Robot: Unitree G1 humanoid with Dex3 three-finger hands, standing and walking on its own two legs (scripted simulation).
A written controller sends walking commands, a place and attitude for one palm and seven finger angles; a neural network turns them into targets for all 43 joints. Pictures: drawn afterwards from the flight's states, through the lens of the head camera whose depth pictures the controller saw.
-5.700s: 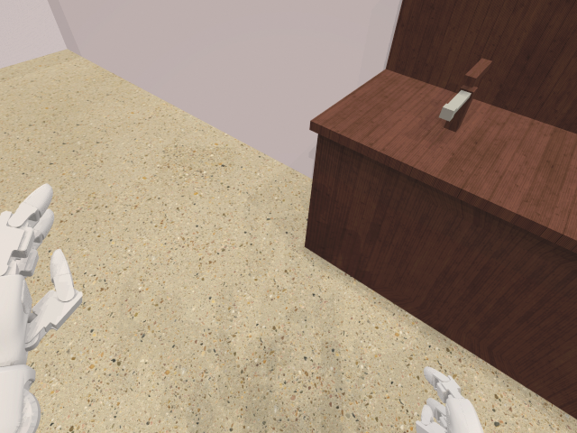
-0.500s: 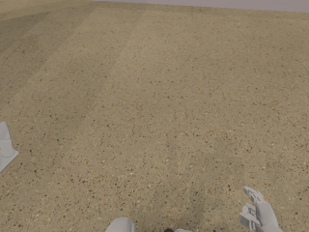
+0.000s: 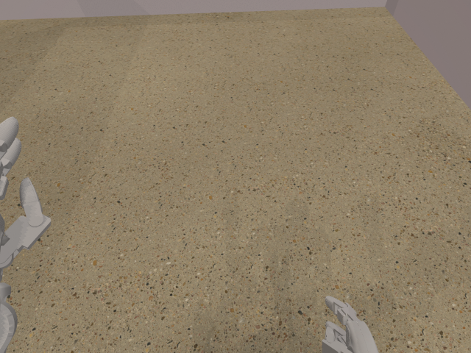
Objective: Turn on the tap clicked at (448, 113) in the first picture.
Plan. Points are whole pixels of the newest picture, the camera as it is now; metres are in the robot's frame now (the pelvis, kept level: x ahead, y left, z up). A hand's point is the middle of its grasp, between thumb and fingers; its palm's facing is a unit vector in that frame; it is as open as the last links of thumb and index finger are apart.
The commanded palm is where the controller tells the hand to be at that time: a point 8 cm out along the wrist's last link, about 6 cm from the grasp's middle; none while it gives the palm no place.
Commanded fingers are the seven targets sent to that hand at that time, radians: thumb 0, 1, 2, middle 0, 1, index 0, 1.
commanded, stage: walk to a spot facing it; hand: left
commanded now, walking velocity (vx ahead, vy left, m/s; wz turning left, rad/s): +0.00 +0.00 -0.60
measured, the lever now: out of the picture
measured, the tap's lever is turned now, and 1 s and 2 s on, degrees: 0 0 0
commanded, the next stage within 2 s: turn to face it in 1.96 s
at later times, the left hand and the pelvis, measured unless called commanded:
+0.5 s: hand (132, 230) +0.22 +0.15 +0.17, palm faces +0.21 -0.88 -0.43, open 7.4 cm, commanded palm +0.18 +0.18 +0.18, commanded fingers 0.00 0.90 0.90 -0.20 -0.30 -0.20 -0.30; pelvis -0.05 -0.04 -0.01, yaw -17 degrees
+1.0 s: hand (260, 269) +0.19 +0.00 +0.17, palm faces -0.16 -0.83 -0.54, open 7.4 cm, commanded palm +0.17 +0.07 +0.18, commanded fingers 0.00 0.90 0.90 -0.20 -0.30 -0.20 -0.30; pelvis -0.12 -0.08 +0.00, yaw -34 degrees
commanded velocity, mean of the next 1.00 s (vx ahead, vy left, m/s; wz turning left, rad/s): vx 0.07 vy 0.00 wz -0.60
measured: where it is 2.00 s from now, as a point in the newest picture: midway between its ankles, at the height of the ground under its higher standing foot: outside the picture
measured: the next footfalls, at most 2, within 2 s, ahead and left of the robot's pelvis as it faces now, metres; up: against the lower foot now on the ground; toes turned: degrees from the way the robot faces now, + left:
right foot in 0.06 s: +0.04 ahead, -0.15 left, +0.00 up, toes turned -8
left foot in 0.40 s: +0.04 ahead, +0.08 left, +0.00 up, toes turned -8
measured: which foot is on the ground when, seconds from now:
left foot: down 0.00-0.06, up 0.08-0.38, down 0.40-0.70, up 0.72-1.00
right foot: up 0.00-0.04, down 0.06-0.42, up 0.44-0.68, down 0.70-1.00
